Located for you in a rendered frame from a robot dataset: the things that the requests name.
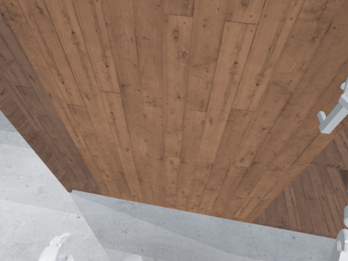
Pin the left robot hand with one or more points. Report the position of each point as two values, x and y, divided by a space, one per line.
52 253

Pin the robot right upper arm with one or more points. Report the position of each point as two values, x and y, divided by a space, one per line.
340 250

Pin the wardrobe door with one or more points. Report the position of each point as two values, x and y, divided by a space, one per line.
25 87
204 106

